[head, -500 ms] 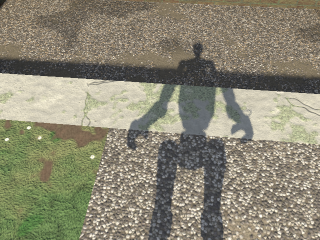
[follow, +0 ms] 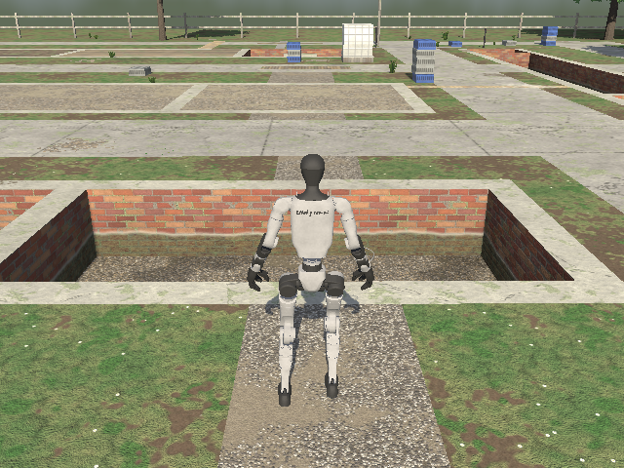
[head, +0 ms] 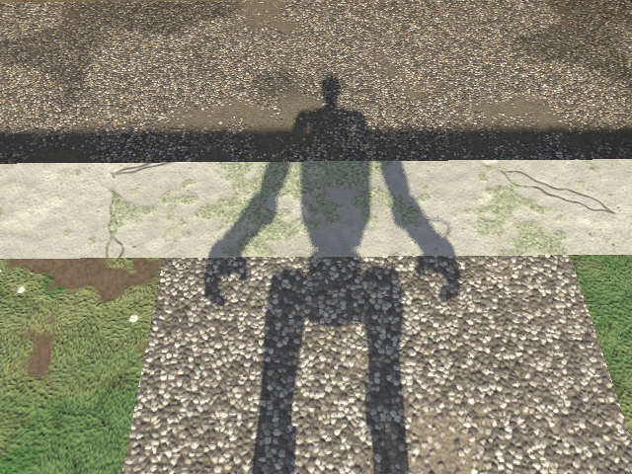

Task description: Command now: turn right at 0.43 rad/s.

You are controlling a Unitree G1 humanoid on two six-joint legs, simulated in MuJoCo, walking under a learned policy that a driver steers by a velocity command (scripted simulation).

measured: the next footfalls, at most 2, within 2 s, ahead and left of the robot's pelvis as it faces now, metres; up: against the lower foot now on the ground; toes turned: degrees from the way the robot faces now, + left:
right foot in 0.10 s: +0.04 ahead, -0.12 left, +0.00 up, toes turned -5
left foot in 0.60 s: +0.10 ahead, +0.10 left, +0.00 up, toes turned -15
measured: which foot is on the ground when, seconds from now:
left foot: down 0.00-0.10, up 0.12-0.58, down 0.60-0.84, up 0.86-1.00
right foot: up 0.00-0.08, down 0.10-1.00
